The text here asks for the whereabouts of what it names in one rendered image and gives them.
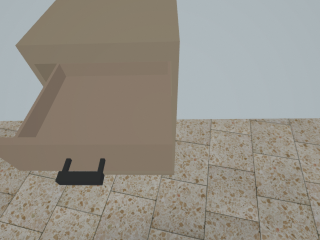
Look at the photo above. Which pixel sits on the handle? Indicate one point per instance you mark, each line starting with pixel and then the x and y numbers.
pixel 81 178

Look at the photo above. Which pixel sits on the drawer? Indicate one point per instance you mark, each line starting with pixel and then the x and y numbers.
pixel 117 111

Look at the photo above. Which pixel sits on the cabinet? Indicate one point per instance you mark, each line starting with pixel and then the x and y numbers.
pixel 107 31

